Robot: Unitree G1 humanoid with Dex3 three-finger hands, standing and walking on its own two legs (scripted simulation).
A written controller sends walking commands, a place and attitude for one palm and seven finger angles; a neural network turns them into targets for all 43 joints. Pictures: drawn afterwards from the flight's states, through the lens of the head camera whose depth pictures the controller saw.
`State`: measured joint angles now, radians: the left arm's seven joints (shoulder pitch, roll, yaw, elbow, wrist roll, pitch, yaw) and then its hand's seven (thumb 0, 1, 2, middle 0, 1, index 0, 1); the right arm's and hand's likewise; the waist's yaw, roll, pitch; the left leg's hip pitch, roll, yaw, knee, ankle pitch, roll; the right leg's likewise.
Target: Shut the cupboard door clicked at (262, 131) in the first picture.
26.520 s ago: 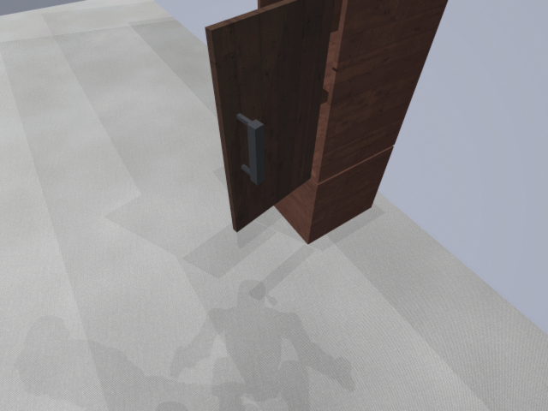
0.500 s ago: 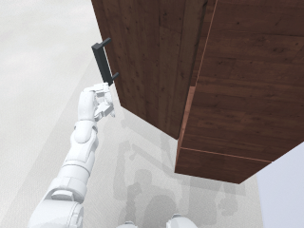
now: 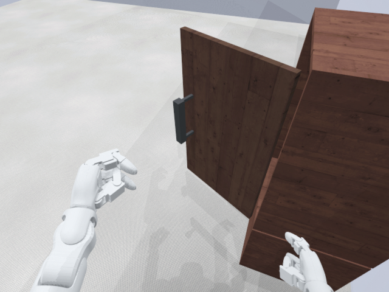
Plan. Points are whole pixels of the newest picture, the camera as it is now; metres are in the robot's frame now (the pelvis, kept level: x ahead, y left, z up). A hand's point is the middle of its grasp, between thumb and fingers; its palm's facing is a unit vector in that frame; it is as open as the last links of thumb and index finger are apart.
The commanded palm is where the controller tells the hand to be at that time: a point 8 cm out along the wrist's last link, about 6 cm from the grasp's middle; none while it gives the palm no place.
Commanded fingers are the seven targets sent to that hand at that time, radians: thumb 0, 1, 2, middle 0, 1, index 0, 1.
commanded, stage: draw the hand back to the body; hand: left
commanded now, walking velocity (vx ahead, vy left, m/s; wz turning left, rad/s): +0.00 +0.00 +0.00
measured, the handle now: (185, 119) +0.64 +0.10 -0.02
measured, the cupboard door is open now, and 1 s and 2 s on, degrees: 64 64 64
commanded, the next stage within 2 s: step back with the hand held close in 0.80 s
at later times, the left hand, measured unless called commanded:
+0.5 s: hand (10, 206) +0.18 +0.29 +0.18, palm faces +0.47 -0.77 -0.44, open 6.7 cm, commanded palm +0.14 +0.32 +0.18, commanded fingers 0.00 0.90 0.90 -0.20 -0.30 -0.20 -0.30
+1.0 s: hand (23, 210) +0.18 +0.27 +0.17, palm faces +0.46 -0.78 -0.42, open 7.4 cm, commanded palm +0.13 +0.30 +0.18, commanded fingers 0.00 0.90 0.90 -0.20 -0.30 -0.20 -0.30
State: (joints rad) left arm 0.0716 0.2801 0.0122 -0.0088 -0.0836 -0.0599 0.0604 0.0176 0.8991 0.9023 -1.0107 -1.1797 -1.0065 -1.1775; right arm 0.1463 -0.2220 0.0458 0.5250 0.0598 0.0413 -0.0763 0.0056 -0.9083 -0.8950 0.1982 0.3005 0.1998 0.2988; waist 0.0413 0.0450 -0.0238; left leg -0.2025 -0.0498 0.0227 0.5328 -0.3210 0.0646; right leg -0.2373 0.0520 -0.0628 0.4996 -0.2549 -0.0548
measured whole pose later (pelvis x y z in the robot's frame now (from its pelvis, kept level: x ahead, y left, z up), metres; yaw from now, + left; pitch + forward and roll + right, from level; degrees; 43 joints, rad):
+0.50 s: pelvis +0.01 +0.02 +0.01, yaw +0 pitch -4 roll -1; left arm 0.50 0.39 0.36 -0.42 -0.09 -0.05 0.11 0.02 0.90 0.90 -0.34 -0.45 -0.34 -0.44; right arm 0.22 -0.25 0.01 0.62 0.03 -0.05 -0.05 0.01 -0.91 -0.89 0.20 0.30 0.20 0.30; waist 0.07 0.09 -0.02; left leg -0.08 -0.07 0.02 0.42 -0.28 0.08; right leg -0.11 0.04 -0.06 0.38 -0.21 -0.03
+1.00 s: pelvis -0.01 +0.00 +0.01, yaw +0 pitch -3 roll -1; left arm 0.47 0.36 0.37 -0.37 -0.08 -0.11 0.11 0.01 0.89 0.90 -0.21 -0.30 -0.21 -0.30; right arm 0.21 -0.24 0.01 0.61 0.02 -0.07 -0.06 0.01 -0.90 -0.89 0.20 0.30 0.20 0.30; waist 0.05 0.09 -0.01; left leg -0.13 -0.05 0.02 0.45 -0.27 0.07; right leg -0.15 0.06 -0.06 0.39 -0.19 -0.05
